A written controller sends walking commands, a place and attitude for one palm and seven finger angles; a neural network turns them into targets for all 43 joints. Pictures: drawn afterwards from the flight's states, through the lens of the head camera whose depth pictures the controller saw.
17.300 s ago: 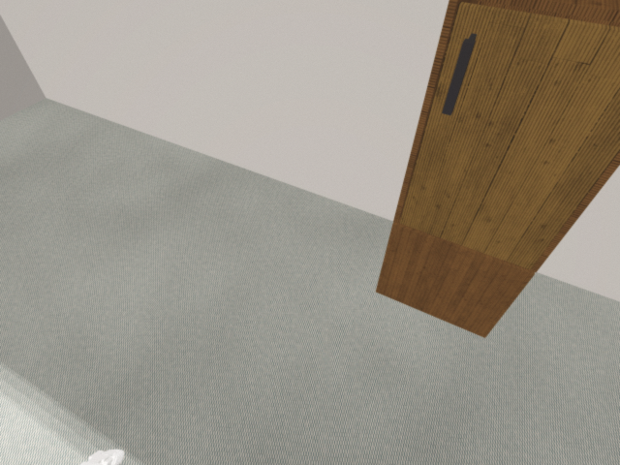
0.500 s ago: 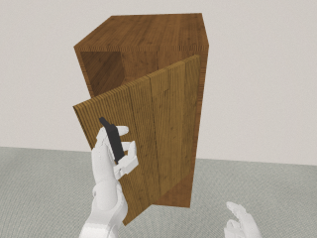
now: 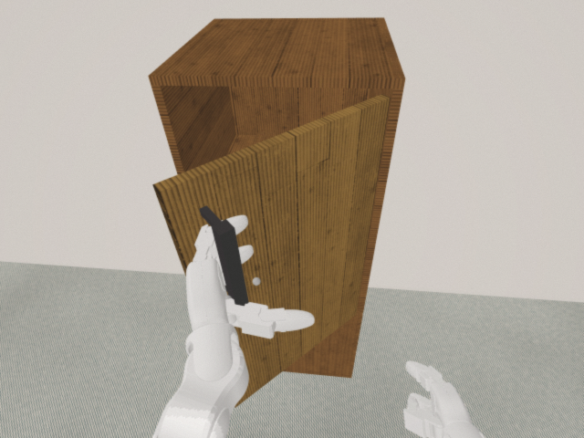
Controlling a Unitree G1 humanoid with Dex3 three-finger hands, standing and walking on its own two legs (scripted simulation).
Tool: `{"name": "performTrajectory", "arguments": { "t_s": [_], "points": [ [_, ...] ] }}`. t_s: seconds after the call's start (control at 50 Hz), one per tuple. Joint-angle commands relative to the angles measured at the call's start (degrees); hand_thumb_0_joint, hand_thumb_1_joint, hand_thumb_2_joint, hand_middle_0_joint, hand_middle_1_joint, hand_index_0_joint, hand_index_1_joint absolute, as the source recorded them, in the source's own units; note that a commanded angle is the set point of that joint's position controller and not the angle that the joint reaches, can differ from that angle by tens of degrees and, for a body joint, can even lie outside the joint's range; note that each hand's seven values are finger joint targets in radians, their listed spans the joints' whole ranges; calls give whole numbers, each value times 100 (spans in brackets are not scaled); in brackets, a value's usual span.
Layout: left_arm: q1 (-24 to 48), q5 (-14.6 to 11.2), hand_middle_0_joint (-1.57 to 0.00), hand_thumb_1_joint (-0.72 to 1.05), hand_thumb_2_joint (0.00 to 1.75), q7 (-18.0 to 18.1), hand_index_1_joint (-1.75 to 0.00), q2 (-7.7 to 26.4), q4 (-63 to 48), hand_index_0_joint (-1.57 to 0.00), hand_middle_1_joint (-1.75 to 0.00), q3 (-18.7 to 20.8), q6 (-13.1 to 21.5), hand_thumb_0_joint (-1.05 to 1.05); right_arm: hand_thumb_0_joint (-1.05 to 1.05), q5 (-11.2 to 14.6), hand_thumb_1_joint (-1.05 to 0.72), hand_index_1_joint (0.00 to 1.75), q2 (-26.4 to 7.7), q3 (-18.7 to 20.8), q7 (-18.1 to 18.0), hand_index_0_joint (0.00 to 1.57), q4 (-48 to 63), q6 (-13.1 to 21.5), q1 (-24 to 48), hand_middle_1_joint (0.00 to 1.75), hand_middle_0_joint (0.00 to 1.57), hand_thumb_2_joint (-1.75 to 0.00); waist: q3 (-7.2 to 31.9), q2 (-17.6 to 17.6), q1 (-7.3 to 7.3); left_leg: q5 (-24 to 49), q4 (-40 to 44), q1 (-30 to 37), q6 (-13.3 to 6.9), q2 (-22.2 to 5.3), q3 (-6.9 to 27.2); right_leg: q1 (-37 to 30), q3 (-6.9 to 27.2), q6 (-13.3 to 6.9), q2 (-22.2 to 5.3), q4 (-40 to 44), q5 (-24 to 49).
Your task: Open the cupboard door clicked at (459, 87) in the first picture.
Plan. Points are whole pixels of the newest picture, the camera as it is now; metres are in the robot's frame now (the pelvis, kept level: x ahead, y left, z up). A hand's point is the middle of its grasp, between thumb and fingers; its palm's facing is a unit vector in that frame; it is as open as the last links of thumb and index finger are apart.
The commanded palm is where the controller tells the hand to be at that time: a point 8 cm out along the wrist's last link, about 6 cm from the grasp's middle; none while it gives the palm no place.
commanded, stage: open thumb and fingers to let go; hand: left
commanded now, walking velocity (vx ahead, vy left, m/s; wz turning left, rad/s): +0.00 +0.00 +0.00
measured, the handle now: (224, 259) +0.30 +0.12 +0.14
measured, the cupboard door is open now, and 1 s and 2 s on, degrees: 44 46 46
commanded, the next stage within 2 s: slide the hand sideways off the handle in 0.10 s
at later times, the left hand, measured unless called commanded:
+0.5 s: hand (268, 311) +0.22 +0.05 +0.14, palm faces -0.15 -0.99 +0.02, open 16.1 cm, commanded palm +0.20 +0.11 +0.14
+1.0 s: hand (220, 335) +0.20 +0.10 +0.13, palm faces -0.03 -1.00 -0.01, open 16.1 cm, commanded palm +0.15 +0.16 +0.14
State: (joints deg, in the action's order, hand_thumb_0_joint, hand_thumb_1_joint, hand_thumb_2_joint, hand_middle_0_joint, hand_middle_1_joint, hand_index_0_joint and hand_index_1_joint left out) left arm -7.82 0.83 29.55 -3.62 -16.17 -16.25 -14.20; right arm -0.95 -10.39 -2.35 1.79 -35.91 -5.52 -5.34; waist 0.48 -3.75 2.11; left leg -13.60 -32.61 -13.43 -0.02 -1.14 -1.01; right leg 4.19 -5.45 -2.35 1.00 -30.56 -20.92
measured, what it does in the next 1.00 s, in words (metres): stands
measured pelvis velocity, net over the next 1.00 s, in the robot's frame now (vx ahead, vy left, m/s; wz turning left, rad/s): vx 0.00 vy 0.00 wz -0.03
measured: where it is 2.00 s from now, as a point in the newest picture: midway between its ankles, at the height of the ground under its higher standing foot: outside the picture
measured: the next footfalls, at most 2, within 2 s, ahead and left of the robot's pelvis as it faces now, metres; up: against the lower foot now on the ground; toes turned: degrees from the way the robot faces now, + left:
none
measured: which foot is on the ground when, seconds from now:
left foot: down 0.00-1.00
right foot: down 0.00-1.00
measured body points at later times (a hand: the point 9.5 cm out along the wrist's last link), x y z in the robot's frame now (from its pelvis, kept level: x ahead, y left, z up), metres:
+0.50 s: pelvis -0.02 +0.01 +0.00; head -0.07 -0.01 +0.45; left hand +0.23 +0.11 +0.14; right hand +0.17 -0.19 -0.07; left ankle +0.05 +0.12 -0.73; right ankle -0.04 -0.09 -0.73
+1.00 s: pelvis +0.00 +0.00 +0.00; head -0.03 -0.02 +0.45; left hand +0.19 +0.16 +0.13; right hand +0.19 -0.21 -0.06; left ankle +0.05 +0.12 -0.73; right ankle -0.04 -0.09 -0.73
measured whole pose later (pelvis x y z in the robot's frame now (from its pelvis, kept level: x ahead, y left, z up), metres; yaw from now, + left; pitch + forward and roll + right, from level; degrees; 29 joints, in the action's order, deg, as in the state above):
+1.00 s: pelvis +0.00 +0.00 +0.00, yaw -2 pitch -4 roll +0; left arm -29.0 -8.7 0.4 8.1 -29.7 -5.8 -5.6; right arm 1.3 -12.4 -3.1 -0.1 -27.5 -1.0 -11.7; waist 1.6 -3.2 1.1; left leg -13.6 -32.2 -14.7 0.0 -1.9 -2.4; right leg 6.4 -3.9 -2.4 1.6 -30.8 -20.6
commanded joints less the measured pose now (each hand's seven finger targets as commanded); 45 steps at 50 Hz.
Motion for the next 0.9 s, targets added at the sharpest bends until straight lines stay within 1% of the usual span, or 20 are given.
{"name": "performTrajectory", "arguments": {
  "t_s": [0.0,0.06,0.18,0.2,0.22,0.24,0.26,0.28,0.3,0.32,0.36,0.38,0.44,0.48,0.5,0.58,0.68,0.76,0.86,0.88],
  "points": [
    [1552,67,-18,-50,30,98,-45,-697,-1130,-18,-45,-55,324,0,0,30,-90,30,-407,170,-25,20,991,322,1196,30,20,-90,647,662,43,885,233,1048,-118,-9,242,1149,286,39,-140,805,1033],
    [1697,89,-15,-50,30,144,-30,-825,-1119,-15,-30,-153,312,0,0,25,-90,30,-395,163,-5,20,956,355,1196,30,20,-90,676,603,17,857,215,1061,-99,-12,263,1181,279,23,-135,785,954],
    [1740,116,-15,-50,30,233,-30,-815,-1035,-15,-30,-120,259,0,0,38,-90,30,-375,173,50,20,898,376,1227,30,20,-90,640,546,50,623,267,979,-59,-34,314,1239,229,-2,-105,778,675],
    [1694,452,-15,-50,30,-1022,-30,-440,-1162,-15,-30,-1244,549,0,0,7,-90,30,-645,162,81,20,1008,265,785,30,20,-90,245,837,-584,710,387,1098,-190,18,397,1516,427,71,-97,668,1013],
    [1915,151,-15,-50,30,-1667,-30,-27,-1436,-15,-30,-819,816,0,0,113,-90,30,-561,189,-11,20,1207,263,766,30,20,-90,676,793,-373,720,402,1083,-217,14,346,1241,399,52,-103,629,1169],
    [1952,33,-15,-50,30,-2156,-30,315,-1578,-15,-30,-674,991,0,0,130,-90,30,-573,156,-111,20,1321,280,798,30,20,-90,860,443,-311,728,385,1203,-226,32,279,1156,438,31,-113,622,1225],
    [2006,-122,-15,-50,30,-2562,-30,393,-1532,-15,-30,-673,1094,0,0,162,-90,30,-550,103,-182,20,1401,318,749,30,20,-90,805,382,-371,617,390,1213,-240,55,288,1244,392,42,-125,655,1105],
    [1985,-294,-15,-50,30,-2775,-30,461,-1487,-15,-30,-507,1123,0,0,194,-90,30,-537,84,-234,20,1470,362,697,30,20,-90,763,183,-329,424,450,1230,-217,38,306,1308,358,29,-121,700,864],
    [1954,-464,-15,-50,30,-2853,-30,441,-1337,-15,-30,-372,1121,0,0,198,-90,30,-513,30,-283,20,1511,418,700,30,20,-90,658,350,-322,171,533,1151,-202,42,340,1346,294,45,-101,762,596],
    [1891,-638,-15,-50,30,-2837,-30,446,-1131,-15,-30,-156,1075,0,0,216,-90,30,-510,6,-321,20,1507,456,760,30,20,-90,458,477,-283,-76,601,1035,-186,44,341,1414,272,64,-83,861,329],
    [1714,-889,-15,-50,30,-2634,-30,474,-1011,-15,-30,249,962,0,0,218,-90,30,-515,-34,-358,20,1508,511,871,30,20,-90,405,693,-119,-333,707,884,-157,57,335,1355,238,95,-60,947,2],
    [1566,-915,-15,-50,30,-2510,-30,607,-907,-15,-30,468,915,0,0,226,-90,30,-518,-37,-348,20,1483,511,913,30,20,-90,328,628,-48,-391,742,826,-140,60,316,1346,242,86,-57,983,-93],
    [1358,-829,-15,-50,30,-2219,-30,543,-1092,-15,-30,538,872,0,0,189,-90,30,-506,-30,-272,20,1552,476,922,30,20,-90,451,721,12,-341,810,797,-133,37,271,1236,214,88,-40,918,-65],
    [1013,-682,-15,-50,30,-2129,-30,715,-1156,-15,-30,682,876,0,0,188,-90,30,-522,-3,-202,20,1574,420,885,30,20,-90,436,550,88,-277,823,747,-115,32,224,1173,251,57,-33,937,-29],
    [914,-639,-15,-50,30,-2116,-30,635,-1280,-15,-30,569,891,0,0,178,-90,30,-512,2,-181,20,1653,403,892,30,20,-90,453,579,63,-228,816,748,-124,19,197,1166,257,64,-40,903,-2],
    [623,-497,-15,-50,30,-2150,-30,815,-1524,-15,-30,641,921,0,0,177,-90,30,-526,28,-151,20,1723,337,844,30,20,-90,273,434,20,-163,733,727,-144,16,135,1253,354,61,-31,1007,-8],
    [339,-613,-15,-50,30,-2276,-30,1002,-1763,-15,-30,863,943,0,0,189,-90,30,-532,33,-208,20,1789,389,816,30,20,-90,213,490,-1,-145,654,754,-168,20,82,1300,393,93,-31,1149,-108],
    [-361,-773,-15,-50,30,-2450,-30,1111,-2067,-15,-30,1081,1015,0,0,199,-90,30,-577,66,-233,20,1827,501,674,30,20,-90,473,484,47,347,586,872,-197,0,22,1142,353,112,0,986,508],
    [-1087,-885,-15,-50,30,-2710,-30,1342,-2464,-15,-30,1348,1164,0,0,234,-90,30,-636,111,-237,20,1885,654,485,30,20,-90,407,565,8,651,431,817,-230,-9,4,1202,314,151,25,809,1082],
    [-1347,-913,-15,-50,30,-2771,-30,1367,-2542,-15,-30,1383,1194,0,0,243,-90,30,-650,122,-230,20,1896,700,432,30,20,-90,394,443,36,722,378,778,-228,-2,7,1182,331,149,22,792,1193]
  ]
}}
